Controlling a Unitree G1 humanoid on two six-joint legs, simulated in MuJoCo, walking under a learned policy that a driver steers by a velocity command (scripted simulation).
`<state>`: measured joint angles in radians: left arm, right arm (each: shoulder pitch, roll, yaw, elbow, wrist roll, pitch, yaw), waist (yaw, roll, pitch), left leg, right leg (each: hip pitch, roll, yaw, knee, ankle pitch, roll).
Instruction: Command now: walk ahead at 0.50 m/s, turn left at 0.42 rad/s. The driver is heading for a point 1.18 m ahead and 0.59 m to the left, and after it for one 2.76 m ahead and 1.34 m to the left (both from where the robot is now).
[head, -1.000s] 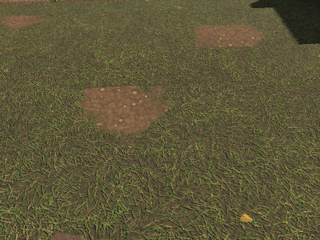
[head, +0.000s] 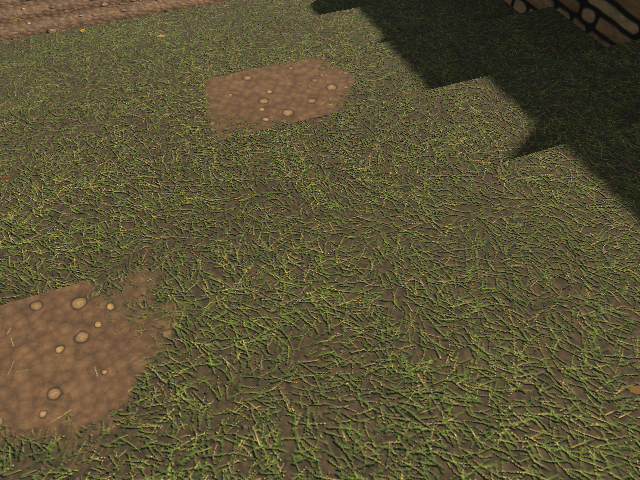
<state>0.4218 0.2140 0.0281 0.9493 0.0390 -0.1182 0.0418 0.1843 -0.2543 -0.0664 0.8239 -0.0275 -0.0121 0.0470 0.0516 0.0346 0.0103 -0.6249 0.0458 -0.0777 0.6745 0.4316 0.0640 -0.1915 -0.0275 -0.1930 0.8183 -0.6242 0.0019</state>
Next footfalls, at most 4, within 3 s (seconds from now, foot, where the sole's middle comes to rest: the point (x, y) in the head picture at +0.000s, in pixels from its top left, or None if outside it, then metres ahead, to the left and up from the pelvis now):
0.16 left None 0.25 0.14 -0.91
0.54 right None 0.55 -0.01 -0.91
1.00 left None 0.53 0.29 -0.91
1.38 right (230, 375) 0.90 0.32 -1.09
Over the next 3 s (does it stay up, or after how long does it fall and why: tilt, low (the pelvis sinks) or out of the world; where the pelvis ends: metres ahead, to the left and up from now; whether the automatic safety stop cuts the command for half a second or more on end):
stays up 1.08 0.73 -0.32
